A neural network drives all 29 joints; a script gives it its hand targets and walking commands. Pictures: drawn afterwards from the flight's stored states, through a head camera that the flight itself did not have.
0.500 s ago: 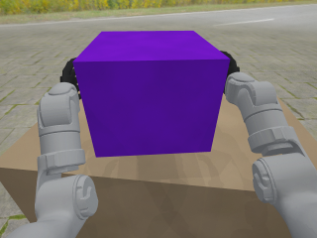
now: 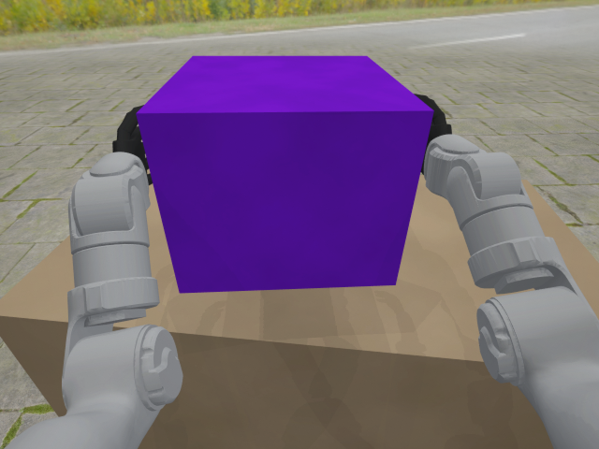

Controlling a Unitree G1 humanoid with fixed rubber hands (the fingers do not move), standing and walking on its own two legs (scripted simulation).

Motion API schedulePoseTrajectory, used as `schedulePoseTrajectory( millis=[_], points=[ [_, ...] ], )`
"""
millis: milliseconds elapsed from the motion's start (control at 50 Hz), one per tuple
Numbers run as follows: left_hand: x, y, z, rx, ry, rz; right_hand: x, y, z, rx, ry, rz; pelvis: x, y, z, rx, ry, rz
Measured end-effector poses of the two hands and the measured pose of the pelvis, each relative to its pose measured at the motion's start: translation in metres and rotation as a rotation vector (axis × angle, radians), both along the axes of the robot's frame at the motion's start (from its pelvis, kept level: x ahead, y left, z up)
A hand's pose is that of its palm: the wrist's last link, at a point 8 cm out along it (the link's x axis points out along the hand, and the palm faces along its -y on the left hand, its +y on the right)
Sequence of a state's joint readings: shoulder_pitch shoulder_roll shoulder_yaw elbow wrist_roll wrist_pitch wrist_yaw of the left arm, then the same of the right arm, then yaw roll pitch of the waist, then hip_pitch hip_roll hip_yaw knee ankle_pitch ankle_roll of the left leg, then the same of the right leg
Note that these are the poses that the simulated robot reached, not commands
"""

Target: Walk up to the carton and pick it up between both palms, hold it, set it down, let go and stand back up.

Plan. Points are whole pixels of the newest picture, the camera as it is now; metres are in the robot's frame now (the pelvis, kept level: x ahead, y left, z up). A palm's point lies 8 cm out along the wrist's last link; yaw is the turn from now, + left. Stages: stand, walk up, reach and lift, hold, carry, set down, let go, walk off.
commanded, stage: hold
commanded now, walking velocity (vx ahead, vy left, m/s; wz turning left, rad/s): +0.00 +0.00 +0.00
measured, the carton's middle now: (284, 159) +0.44 +0.01 +0.25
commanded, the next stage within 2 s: none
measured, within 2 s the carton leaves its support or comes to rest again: neither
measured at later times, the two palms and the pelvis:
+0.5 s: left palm (127, 164) +0.36 +0.20 +0.29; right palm (431, 144) +0.37 -0.17 +0.30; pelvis +0.00 +0.00 +0.00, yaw +0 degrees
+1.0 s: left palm (128, 173) +0.36 +0.20 +0.28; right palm (425, 157) +0.37 -0.17 +0.28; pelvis +0.01 +0.00 +0.00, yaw +0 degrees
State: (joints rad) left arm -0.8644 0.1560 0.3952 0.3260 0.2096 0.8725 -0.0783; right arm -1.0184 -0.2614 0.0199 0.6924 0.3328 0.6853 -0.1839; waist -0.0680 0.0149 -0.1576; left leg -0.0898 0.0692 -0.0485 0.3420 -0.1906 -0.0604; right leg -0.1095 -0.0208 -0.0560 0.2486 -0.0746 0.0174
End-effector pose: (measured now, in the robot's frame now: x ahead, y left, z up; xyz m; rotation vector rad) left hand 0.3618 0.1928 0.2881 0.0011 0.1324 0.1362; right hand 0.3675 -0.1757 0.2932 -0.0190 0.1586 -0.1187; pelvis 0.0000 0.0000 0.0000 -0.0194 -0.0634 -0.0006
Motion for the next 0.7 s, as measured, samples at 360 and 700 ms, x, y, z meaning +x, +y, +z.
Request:
schedulePoseTrajectory(
  millis=[360,700],
  points=[
    [-0.003,0.009,0.000,-0.021,0.014,-0.003,-0.003,0.009,0.007,0.002,0.017,-0.007,-0.005,0.003,-0.001,0.001,-0.007,0.004],
    [0.011,-0.001,-0.001,0.006,0.020,-0.009,0.009,-0.001,0.000,0.000,0.023,-0.008,0.005,0.004,0.001,-0.001,0.019,0.001]
  ],
)
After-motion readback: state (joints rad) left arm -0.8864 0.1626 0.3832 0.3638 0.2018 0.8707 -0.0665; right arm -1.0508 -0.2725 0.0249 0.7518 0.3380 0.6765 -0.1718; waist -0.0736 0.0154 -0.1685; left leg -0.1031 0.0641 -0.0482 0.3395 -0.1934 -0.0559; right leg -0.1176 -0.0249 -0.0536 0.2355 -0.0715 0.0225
